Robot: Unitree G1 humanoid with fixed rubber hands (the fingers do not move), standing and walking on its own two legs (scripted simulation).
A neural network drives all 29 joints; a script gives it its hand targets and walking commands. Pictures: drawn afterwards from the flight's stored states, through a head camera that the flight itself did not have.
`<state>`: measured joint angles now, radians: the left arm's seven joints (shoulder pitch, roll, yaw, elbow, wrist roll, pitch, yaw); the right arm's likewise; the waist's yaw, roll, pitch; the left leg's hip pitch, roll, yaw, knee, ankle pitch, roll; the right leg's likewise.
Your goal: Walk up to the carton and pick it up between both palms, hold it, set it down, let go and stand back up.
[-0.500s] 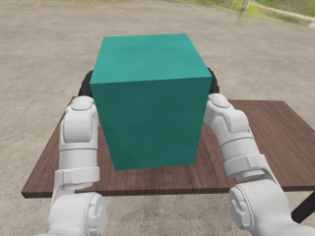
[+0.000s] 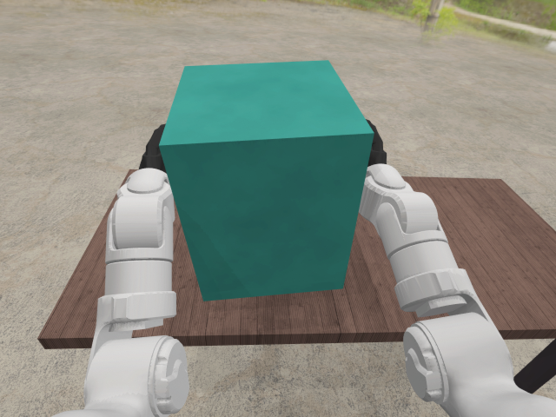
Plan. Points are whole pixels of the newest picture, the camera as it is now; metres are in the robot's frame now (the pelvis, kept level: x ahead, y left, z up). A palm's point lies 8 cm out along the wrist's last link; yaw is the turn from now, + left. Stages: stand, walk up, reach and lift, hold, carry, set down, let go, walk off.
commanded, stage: hold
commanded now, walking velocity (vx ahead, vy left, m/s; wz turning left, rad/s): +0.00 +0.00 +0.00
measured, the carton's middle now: (266, 180) +0.38 +0.01 +0.22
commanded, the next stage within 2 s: set down in 0.02 s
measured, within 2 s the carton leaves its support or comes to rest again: neither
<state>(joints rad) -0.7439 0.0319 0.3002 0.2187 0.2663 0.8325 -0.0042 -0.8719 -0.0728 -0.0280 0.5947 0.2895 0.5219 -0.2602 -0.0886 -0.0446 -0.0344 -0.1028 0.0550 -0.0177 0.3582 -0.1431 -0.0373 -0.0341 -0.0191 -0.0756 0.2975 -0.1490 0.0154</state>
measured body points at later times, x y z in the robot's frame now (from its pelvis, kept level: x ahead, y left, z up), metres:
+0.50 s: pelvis +0.01 +0.00 +0.00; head -0.04 +0.04 +0.45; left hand +0.41 +0.16 +0.20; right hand +0.40 -0.14 +0.19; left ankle +0.04 +0.14 -0.75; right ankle +0.02 -0.13 -0.75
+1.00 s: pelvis +0.02 +0.01 +0.00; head +0.00 +0.04 +0.45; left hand +0.43 +0.14 +0.16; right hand +0.41 -0.16 +0.16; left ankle +0.04 +0.14 -0.75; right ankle +0.02 -0.13 -0.75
